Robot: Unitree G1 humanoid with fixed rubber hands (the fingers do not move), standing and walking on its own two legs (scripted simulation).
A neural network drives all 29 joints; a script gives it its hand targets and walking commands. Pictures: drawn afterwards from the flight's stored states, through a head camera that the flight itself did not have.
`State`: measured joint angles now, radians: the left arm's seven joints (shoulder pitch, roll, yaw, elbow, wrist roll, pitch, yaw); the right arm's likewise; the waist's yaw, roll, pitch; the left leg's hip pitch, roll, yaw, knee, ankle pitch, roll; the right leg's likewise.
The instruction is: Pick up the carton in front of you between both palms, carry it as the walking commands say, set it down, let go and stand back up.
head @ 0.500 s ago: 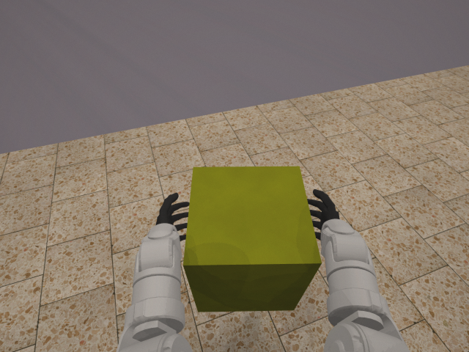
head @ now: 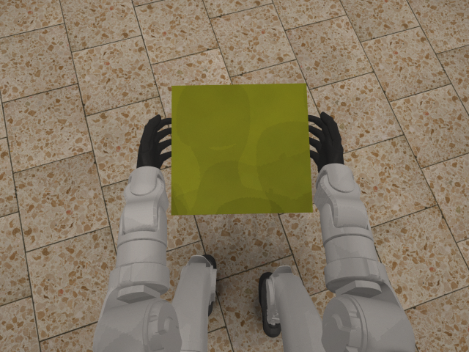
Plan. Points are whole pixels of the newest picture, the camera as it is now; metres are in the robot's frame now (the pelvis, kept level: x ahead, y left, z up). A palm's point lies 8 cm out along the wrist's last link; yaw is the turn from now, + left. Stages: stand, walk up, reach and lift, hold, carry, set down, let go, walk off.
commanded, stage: set down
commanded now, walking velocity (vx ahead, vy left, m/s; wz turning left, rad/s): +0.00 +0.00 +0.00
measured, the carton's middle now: (239, 161) +0.44 +0.03 -0.15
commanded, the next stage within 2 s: none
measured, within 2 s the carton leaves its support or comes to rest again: rests again in 1.66 s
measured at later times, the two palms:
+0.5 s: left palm (151, 160) +0.45 +0.22 -0.21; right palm (287, 158) +0.47 -0.08 -0.21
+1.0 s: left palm (154, 163) +0.48 +0.25 -0.37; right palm (263, 157) +0.51 -0.04 -0.36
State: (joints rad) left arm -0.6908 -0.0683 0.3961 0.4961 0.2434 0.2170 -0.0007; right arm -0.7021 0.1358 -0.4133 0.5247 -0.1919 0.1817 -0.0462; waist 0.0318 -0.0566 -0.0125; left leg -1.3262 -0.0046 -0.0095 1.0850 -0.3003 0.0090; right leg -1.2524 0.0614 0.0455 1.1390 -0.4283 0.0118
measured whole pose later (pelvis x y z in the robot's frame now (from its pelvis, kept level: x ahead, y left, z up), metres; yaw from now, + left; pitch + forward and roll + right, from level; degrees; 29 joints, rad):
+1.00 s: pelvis -0.04 +0.01 -0.22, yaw -4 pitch +44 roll -6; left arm -1.35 0.23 0.42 0.75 0.20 0.35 -0.02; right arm -1.36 -0.03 -0.43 0.76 -0.12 0.28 -0.17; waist 0.11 -0.09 0.18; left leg -2.21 0.00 -0.05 1.90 -0.45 0.02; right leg -2.09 0.11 -0.01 1.94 -0.62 0.05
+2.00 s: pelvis -0.05 +0.00 -0.29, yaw -5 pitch +32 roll -2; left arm -1.56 0.42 0.35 1.03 0.09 0.27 -0.13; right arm -1.61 -0.20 -0.24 1.06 0.05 0.22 -0.14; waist 0.16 -0.10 0.52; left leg -2.22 0.06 -0.02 2.16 -0.50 0.02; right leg -2.14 0.18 0.01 2.21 -0.65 0.06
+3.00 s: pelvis -0.04 +0.00 -0.23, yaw -3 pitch +39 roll -4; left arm -1.53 0.50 0.29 1.06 -0.05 0.22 -0.05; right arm -1.55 -0.25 -0.23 0.96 0.05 0.28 -0.19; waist 0.13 -0.07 0.29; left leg -2.15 -0.01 -0.05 1.94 -0.46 0.01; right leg -2.03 0.11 -0.01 1.99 -0.64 0.04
